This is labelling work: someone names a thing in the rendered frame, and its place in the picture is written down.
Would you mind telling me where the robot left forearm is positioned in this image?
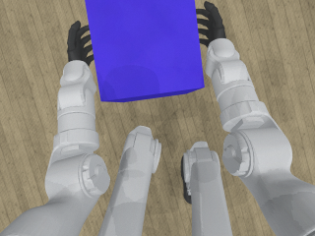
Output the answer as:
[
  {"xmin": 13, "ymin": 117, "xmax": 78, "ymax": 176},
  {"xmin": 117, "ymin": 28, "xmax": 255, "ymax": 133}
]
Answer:
[{"xmin": 44, "ymin": 60, "xmax": 99, "ymax": 192}]

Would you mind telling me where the left robot thigh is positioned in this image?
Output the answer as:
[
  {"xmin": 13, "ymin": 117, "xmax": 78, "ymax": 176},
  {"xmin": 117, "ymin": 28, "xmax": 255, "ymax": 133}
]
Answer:
[{"xmin": 97, "ymin": 132, "xmax": 161, "ymax": 236}]

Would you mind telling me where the left robot upper arm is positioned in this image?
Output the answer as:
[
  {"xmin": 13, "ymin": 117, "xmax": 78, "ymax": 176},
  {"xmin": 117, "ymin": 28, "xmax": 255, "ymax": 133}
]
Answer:
[{"xmin": 0, "ymin": 152, "xmax": 110, "ymax": 236}]

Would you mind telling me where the robot left hand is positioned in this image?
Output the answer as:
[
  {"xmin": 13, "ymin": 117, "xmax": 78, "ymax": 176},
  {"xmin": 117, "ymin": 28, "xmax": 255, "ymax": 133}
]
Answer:
[{"xmin": 67, "ymin": 21, "xmax": 95, "ymax": 67}]

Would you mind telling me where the carton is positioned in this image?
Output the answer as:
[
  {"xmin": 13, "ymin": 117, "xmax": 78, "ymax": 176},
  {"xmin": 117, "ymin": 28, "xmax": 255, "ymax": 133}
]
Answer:
[{"xmin": 85, "ymin": 0, "xmax": 205, "ymax": 102}]

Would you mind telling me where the robot right hand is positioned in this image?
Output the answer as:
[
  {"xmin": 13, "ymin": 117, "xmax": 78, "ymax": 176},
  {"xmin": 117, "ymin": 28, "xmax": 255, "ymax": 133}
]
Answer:
[{"xmin": 196, "ymin": 1, "xmax": 226, "ymax": 47}]

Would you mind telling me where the robot right forearm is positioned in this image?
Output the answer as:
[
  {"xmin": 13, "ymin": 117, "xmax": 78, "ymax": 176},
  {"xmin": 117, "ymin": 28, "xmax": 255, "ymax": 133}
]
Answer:
[{"xmin": 205, "ymin": 38, "xmax": 292, "ymax": 160}]

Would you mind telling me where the left robot shin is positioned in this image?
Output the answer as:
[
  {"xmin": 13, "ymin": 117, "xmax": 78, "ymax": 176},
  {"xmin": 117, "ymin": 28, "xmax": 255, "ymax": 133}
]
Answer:
[{"xmin": 120, "ymin": 125, "xmax": 154, "ymax": 162}]

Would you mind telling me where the right robot upper arm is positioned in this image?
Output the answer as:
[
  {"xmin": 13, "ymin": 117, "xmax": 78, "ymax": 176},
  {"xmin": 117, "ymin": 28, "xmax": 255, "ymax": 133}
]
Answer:
[{"xmin": 221, "ymin": 127, "xmax": 315, "ymax": 236}]

